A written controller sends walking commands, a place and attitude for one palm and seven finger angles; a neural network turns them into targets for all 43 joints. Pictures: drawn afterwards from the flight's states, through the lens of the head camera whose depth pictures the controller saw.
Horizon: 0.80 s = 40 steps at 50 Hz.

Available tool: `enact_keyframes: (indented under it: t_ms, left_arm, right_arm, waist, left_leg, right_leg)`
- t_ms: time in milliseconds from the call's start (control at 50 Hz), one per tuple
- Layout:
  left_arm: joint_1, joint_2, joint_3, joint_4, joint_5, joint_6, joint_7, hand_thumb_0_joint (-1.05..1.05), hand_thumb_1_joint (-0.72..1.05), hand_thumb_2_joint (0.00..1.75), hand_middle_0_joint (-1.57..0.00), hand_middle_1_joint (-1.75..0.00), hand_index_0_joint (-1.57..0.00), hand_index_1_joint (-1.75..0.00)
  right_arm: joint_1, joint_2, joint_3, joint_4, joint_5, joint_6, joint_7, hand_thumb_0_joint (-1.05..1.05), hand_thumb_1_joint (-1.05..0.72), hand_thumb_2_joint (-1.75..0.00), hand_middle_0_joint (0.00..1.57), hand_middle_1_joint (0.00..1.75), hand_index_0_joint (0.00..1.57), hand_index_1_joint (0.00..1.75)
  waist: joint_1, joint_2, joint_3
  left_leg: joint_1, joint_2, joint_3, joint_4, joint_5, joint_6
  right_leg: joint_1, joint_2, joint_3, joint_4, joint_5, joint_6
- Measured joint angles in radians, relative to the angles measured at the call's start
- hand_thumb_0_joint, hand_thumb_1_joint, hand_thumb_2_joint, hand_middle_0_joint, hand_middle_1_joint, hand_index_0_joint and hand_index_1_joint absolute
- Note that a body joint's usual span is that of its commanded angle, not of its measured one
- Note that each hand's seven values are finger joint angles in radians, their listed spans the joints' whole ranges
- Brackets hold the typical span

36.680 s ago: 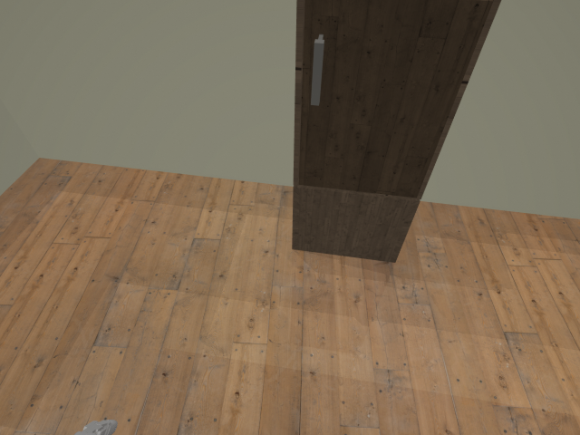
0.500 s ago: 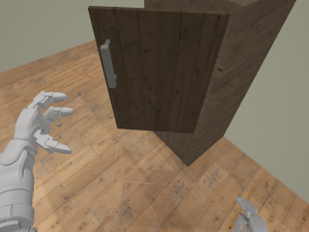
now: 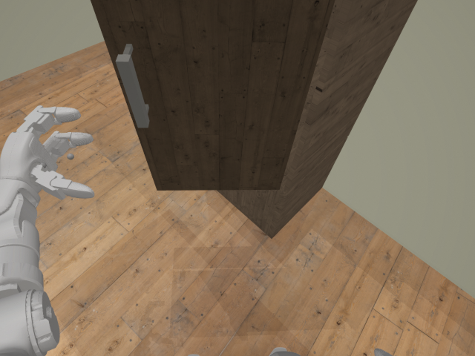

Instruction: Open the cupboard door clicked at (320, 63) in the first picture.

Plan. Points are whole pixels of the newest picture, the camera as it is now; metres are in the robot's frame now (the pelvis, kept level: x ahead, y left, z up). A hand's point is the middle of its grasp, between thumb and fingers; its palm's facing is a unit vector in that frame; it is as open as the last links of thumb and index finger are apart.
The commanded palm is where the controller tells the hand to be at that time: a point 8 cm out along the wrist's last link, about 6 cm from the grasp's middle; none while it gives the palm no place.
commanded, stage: move the hooked fingers beside the handle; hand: left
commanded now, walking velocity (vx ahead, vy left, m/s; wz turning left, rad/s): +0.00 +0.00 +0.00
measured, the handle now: (136, 88) +0.59 +0.22 +0.09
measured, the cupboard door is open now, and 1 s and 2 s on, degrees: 46 46 46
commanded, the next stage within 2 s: none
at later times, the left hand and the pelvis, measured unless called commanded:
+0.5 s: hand (80, 122) +0.47 +0.28 +0.11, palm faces +0.01 -1.00 +0.00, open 14.0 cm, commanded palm +0.46 +0.33 +0.10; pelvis +0.00 +0.01 -0.01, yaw +0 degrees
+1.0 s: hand (92, 96) +0.55 +0.29 +0.11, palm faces +0.01 -1.00 -0.01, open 14.0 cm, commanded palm +0.52 +0.32 +0.09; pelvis +0.01 +0.01 -0.02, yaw -2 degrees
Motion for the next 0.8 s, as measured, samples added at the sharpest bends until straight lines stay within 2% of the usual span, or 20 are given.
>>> enact_keyframes:
  t_ms: [200, 360, 480, 640, 800]
  left_arm:
    - [-0.13, 0.045, 0.003, 0.133, 0.034, -0.03, -0.002, -0.02, -0.5, 0.3, -0.3, -1.2, -0.3, -1.2]
    - [-0.236, 0.117, 0.019, 0.251, 0.075, -0.047, -0.006, -0.02, -0.5, 0.3, -0.3, -1.2, -0.3, -1.2]
    - [-0.321, 0.155, 0.011, 0.299, 0.087, -0.052, -0.011, -0.02, -0.5, 0.3, -0.3, -1.2, -0.3, -1.2]
    - [-0.412, 0.22, 0.019, 0.371, 0.133, -0.029, 0.007, -0.02, -0.5, 0.3, -0.3, -1.2, -0.3, -1.2]
    - [-0.488, 0.303, 0.059, 0.42, 0.166, -0.024, 0.007, -0.02, -0.5, 0.3, -0.3, -1.2, -0.3, -1.2]
  right_arm:
    - [-0.005, 0.004, 0.002, -0.011, -0.007, 0.041, 0.012, 0.0, -0.9, -0.9, 0.2, 0.3, 0.21, 0.3]
    - [-0.001, 0.005, 0.011, -0.02, -0.012, 0.079, 0.016, 0.0, -0.9, -0.9, 0.2, 0.3, 0.21, 0.3]
    - [0.017, 0.002, 0.012, -0.002, -0.02, 0.102, 0.015, 0.0, -0.9, -0.9, 0.2, 0.3, 0.21, 0.3]
    - [0.047, -0.004, 0.019, -0.007, -0.03, 0.137, 0.02, 0.0, -0.9, -0.9, 0.2, 0.3, 0.21, 0.3]
    - [0.072, -0.007, 0.029, -0.02, -0.039, 0.174, 0.027, 0.0, -0.9, -0.9, 0.2, 0.3, 0.21, 0.3]
  waist:
    - [-0.023, -0.005, -0.012]
    - [-0.05, -0.009, -0.008]
    - [-0.07, -0.008, -0.005]
    - [-0.112, -0.004, -0.002]
    - [-0.151, -0.001, 0.001]
  left_leg:
    - [-0.055, 0.002, 0.002, 0.028, -0.009, 0.004]
    - [-0.112, 0.006, -0.001, 0.063, -0.019, 0.007]
    - [-0.161, 0.006, -0.009, 0.086, -0.023, 0.008]
    - [-0.211, 0.012, -0.01, 0.106, -0.031, 0.01]
    - [-0.258, 0.025, -0.007, 0.124, -0.043, 0.011]
  right_leg:
    - [-0.05, 0.002, 0.001, 0.016, -0.001, 0.005]
    - [-0.101, 0.005, -0.002, 0.036, -0.003, 0.007]
    - [-0.141, 0.005, -0.009, 0.047, -0.004, 0.009]
    - [-0.187, 0.011, -0.011, 0.054, -0.004, 0.011]
    - [-0.231, 0.024, -0.008, 0.056, -0.003, 0.012]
